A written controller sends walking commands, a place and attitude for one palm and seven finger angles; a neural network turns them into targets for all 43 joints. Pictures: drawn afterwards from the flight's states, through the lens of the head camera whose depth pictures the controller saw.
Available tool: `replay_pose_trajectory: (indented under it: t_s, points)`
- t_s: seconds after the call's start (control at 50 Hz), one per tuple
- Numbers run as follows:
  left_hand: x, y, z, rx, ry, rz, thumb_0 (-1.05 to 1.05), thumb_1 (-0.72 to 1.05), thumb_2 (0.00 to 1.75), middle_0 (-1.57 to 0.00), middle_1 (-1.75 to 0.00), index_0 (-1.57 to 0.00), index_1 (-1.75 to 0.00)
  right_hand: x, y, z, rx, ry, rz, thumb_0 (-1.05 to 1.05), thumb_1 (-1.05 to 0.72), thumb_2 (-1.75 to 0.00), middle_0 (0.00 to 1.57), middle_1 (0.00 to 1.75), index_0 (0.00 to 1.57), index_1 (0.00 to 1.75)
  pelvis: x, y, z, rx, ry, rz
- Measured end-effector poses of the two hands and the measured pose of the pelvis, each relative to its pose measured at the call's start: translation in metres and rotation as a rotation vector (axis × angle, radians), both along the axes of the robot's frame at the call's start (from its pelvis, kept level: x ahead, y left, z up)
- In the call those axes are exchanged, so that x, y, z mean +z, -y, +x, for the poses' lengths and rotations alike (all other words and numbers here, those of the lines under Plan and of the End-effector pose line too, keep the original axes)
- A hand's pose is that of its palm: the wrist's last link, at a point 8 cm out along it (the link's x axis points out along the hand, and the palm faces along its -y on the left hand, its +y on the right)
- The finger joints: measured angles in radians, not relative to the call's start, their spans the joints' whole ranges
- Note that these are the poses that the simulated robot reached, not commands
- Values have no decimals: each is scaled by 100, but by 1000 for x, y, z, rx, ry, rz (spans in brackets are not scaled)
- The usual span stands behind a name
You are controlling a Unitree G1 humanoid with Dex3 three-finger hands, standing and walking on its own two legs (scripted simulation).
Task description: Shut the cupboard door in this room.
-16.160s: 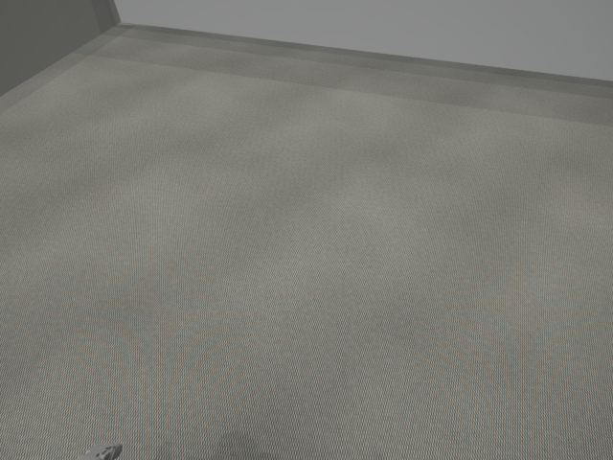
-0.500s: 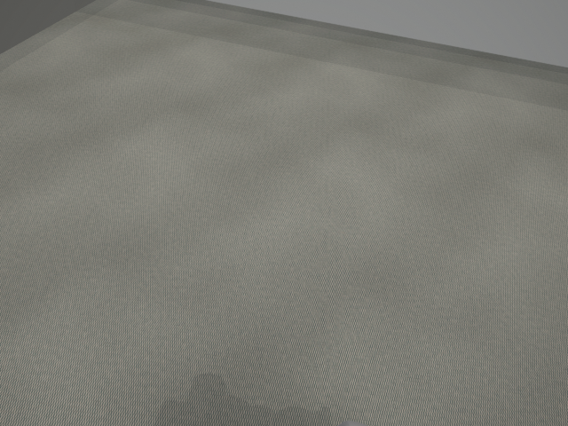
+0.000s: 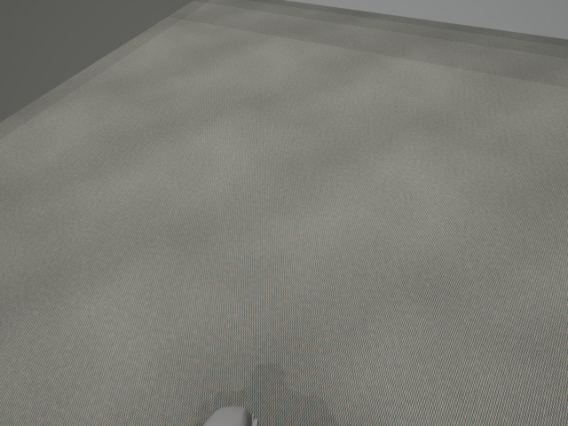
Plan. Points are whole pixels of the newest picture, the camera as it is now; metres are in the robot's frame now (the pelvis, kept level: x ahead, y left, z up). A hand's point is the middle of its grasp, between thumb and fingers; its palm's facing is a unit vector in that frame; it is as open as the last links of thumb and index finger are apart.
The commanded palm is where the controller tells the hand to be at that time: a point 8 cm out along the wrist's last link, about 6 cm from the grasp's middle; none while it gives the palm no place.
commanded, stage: turn or walk to find it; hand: left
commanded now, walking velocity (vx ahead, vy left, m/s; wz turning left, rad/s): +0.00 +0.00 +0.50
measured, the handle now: out of the picture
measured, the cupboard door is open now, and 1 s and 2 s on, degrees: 82 82 82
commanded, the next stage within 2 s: none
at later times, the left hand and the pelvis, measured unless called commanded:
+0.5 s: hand out of the picture +0.01 +0.26 -0.16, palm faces +0.27 -0.93 -0.26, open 7.4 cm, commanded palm none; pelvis -0.02 +0.03 +0.00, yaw +14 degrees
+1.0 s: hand out of the picture -0.08 +0.18 -0.16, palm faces +0.51 -0.82 -0.26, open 7.4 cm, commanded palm none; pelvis -0.02 -0.01 +0.00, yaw +31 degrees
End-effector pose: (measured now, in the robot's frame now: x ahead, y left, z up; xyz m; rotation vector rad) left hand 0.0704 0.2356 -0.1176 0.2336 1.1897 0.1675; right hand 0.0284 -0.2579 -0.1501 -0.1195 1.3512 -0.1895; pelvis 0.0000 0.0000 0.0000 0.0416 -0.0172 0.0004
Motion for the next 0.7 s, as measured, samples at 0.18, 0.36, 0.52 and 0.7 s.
replay_pose_trajectory:
  t_s: [0.18,0.36,0.52,0.7]
  points:
    - [-25,-37,-67,148,-83,-32,1,90,90,-20,-30,-20,-30,8,-29,42,157,36,-47,1,-91,-90,20,30,20,30,-8,-22,-11,105,-9,-22]
    - [-30,-76,-102,264,-119,-32,1,90,90,-20,-30,-19,-30,26,-69,78,279,144,-67,0,-90,-90,20,30,20,30,-5,-41,-19,182,-8,-51]
    - [-12,-68,-81,291,-11,-7,1,91,90,-20,-30,-19,-30,20,-69,86,332,138,-26,0,-90,-90,20,30,20,30,-2,-29,-21,261,-17,-46]
    - [3,-24,-79,339,86,44,1,90,90,-20,-30,-20,-30,-9,-34,95,381,78,17,1,-90,-90,20,30,20,30,-10,6,-18,371,-8,-19]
